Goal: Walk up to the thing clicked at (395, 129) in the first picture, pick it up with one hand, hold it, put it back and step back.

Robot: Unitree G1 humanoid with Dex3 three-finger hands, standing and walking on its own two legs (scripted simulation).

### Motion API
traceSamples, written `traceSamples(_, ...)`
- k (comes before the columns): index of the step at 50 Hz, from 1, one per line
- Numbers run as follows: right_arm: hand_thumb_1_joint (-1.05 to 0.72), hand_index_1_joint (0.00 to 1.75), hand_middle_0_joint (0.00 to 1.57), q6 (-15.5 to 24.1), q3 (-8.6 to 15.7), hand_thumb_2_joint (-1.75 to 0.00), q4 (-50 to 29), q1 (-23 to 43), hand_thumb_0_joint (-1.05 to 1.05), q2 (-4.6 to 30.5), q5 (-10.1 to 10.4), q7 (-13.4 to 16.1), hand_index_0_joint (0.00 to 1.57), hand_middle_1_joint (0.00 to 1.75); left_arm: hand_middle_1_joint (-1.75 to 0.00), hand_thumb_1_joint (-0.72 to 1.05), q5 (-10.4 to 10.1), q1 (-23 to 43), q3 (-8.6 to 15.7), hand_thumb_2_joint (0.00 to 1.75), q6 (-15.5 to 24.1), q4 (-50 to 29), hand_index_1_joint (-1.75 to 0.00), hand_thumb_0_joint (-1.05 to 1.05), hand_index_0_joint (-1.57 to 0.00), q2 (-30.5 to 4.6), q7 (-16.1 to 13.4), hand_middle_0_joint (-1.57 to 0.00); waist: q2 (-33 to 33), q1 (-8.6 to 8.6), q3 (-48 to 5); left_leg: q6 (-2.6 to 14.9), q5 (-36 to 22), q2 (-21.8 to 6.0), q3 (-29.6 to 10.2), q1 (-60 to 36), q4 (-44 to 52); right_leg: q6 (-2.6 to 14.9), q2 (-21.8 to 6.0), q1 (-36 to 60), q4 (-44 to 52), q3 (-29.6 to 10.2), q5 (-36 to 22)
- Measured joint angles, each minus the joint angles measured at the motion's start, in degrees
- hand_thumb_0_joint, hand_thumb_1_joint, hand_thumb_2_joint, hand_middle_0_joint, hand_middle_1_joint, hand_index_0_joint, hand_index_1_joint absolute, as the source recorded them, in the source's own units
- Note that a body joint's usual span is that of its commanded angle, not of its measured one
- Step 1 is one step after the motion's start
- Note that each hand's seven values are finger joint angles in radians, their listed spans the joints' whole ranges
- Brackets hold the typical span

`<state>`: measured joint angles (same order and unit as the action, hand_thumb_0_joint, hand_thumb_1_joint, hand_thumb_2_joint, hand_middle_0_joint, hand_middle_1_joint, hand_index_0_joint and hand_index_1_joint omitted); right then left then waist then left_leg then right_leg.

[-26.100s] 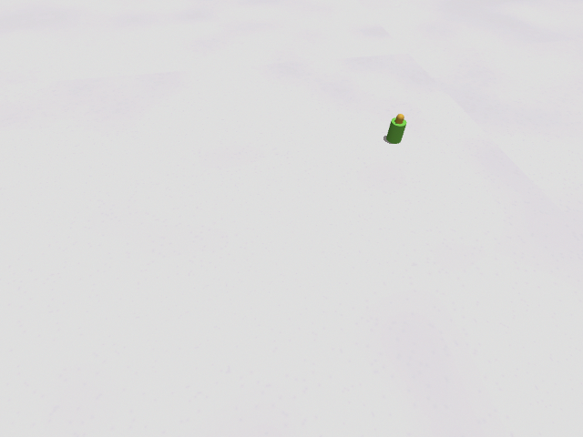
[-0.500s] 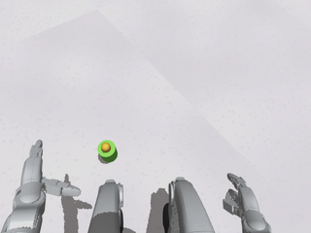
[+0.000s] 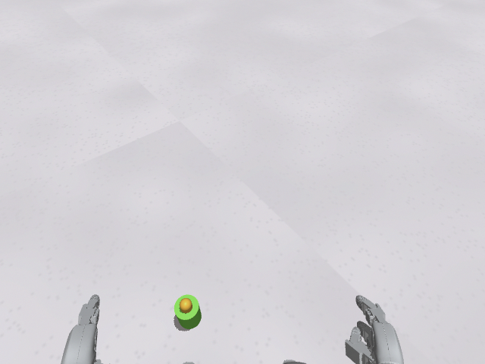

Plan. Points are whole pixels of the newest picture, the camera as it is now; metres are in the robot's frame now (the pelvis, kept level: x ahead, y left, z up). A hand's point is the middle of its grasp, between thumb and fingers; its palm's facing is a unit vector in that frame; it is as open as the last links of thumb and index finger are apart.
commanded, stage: home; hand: left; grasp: from the side
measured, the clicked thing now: (187, 310) +0.41 +0.16 -0.63
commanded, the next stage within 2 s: stand in 1.64 s
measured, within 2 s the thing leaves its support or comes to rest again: neither
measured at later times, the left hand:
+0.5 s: hand (128, 357) +0.16 +0.17 -0.05, palm faces +0.11 -0.95 -0.29, open 17.5 cm
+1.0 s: hand out of the picture +0.15 +0.17 -0.05, palm faces +0.11 -0.95 -0.28, open 17.4 cm
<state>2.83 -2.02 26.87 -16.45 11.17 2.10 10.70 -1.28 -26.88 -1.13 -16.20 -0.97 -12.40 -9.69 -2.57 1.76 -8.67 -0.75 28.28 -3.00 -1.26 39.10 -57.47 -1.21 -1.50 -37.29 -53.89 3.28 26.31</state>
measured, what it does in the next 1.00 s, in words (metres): stands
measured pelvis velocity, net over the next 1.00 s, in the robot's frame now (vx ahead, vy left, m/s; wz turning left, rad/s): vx -0.01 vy -0.01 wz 0.01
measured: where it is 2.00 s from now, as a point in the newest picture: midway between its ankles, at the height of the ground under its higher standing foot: outside the picture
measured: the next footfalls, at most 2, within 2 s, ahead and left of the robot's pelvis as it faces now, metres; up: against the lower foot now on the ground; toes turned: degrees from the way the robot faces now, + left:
none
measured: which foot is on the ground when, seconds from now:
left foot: down 0.00-1.00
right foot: down 0.00-1.00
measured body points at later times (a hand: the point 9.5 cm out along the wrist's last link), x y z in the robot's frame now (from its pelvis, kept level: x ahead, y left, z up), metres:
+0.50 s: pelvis +0.00 -0.01 +0.01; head +0.02 -0.01 +0.46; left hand +0.15 +0.22 -0.03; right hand +0.16 -0.25 -0.07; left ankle +0.00 +0.12 -0.68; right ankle +0.01 -0.14 -0.68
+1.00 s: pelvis -0.01 -0.01 +0.01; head +0.01 -0.01 +0.46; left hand +0.14 +0.22 -0.03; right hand +0.15 -0.25 -0.06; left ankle +0.00 +0.12 -0.68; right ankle +0.01 -0.14 -0.68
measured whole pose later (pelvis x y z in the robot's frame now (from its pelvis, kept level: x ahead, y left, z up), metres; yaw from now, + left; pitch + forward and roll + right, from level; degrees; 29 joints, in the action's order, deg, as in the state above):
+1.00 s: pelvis -0.01 -0.01 +0.01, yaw +1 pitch +7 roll -1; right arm 6.7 -1.8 29.2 -15.6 11.6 0.9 10.6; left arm -0.8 -26.2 -0.4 -15.2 1.2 -11.4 -7.5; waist -1.7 1.2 -5.5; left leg -1.8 25.5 -3.1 -1.8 35.0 -53.7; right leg -0.1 -1.3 -33.7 -51.5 3.8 24.5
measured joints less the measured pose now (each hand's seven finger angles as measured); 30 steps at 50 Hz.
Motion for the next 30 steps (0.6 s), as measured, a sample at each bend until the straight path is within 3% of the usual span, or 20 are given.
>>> traceSamples(9, -0.9, 0.3, 0.21, 2.16, 0.08, -0.9, -0.09, 1.43, 0.01, 0.12, -0.89, -0.09, 0.21, 0.3, -0.05, -0.55, 0.42, -0.43, 0.34, 0.04, -0.08, -0.21, -0.05, -0.01, -0.05, 0.14, 1.09, -0.06, 0.56, -0.94, 1.91, -0.32, -0.72, 0.22, -0.44, -2.47, 1.62, 0.25, -0.17, 2.54, 1.26, 0.49, -0.29)
traceSamples(30, -0.9, 0.3, 0.21, 2.76, 0.44, -0.9, 2.36, -0.01, 0.02, 0.52, -1.07, -0.34, 0.2, 0.3, -0.06, -0.55, 0.5, 0.28, 0.6, 0.04, 0.8, 1.87, -0.05, -0.01, -0.05, 0.78, 1.87, -0.06, 0.51, -0.17, 2.73, -1.05, -1.77, -0.21, -0.55, -4.03, 3.27, 1.0, 0.3, 3.65, 2.08, 0.6, -0.89)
